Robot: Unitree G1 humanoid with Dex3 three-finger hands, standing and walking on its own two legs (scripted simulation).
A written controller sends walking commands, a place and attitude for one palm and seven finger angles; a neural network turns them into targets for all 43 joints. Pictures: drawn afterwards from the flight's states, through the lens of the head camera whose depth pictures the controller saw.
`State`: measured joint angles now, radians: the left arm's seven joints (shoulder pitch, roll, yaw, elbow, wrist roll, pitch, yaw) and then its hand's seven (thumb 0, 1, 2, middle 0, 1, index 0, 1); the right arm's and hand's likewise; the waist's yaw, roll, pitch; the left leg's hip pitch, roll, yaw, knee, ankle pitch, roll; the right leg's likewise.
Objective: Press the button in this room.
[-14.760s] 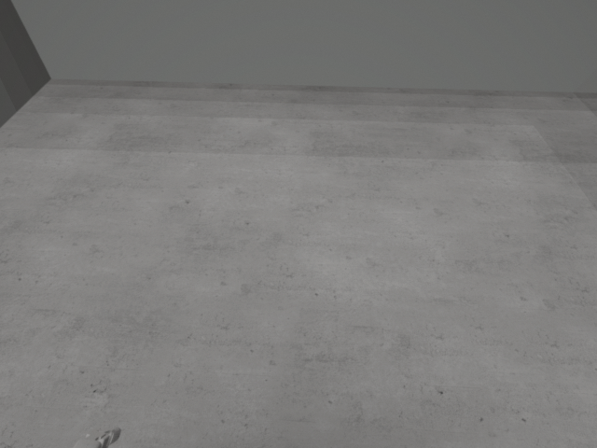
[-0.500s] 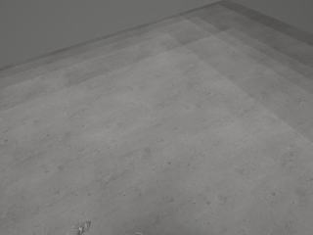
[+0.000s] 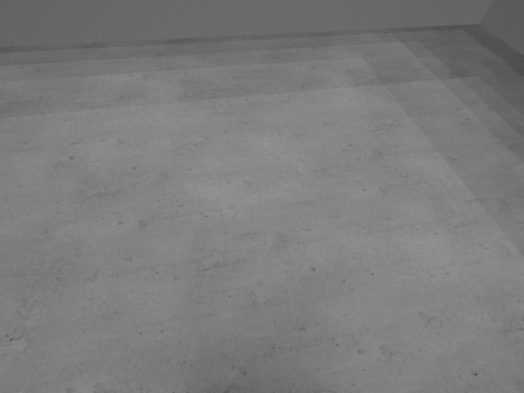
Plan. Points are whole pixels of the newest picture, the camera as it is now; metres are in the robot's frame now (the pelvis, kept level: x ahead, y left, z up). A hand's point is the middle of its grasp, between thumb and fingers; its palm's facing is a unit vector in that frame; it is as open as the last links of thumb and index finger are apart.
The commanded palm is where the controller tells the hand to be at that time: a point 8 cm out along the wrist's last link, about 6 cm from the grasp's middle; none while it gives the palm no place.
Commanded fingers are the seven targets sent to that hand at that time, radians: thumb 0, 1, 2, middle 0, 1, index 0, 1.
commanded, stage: turn or walk to find it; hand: left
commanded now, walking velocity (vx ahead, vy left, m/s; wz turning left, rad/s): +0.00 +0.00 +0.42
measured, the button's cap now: out of the picture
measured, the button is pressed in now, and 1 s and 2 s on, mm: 0 0 0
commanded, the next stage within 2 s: stand and wait in 1.22 s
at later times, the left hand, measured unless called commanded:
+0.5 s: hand out of the picture +0.03 +0.16 -0.13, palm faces +0.24 -0.93 -0.28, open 7.4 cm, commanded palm none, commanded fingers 0.00 0.90 0.90 -0.20 -0.30 -0.20 -0.30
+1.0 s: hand out of the picture -0.11 +0.21 -0.16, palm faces +0.48 -0.84 -0.24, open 7.4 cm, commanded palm none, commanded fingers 0.00 0.90 0.90 -0.20 -0.30 -0.20 -0.30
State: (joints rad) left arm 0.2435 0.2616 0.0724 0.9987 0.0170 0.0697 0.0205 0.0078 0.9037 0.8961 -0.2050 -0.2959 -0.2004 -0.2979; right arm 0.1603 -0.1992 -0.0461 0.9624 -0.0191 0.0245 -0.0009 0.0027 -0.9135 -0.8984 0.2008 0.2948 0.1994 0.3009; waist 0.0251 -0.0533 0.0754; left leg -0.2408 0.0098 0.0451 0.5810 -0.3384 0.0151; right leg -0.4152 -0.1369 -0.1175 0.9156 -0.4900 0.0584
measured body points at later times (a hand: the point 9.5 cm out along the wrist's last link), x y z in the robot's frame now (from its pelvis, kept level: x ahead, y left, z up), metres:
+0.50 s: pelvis -0.02 -0.04 +0.01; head +0.01 -0.07 +0.46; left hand +0.01 +0.21 -0.11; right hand +0.08 -0.29 -0.16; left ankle -0.08 +0.10 -0.64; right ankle +0.01 -0.13 -0.73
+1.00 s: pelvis -0.06 +0.00 +0.01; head -0.04 +0.03 +0.46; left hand -0.13 +0.26 -0.14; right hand +0.13 -0.18 -0.13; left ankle -0.10 +0.09 -0.73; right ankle -0.01 -0.14 -0.66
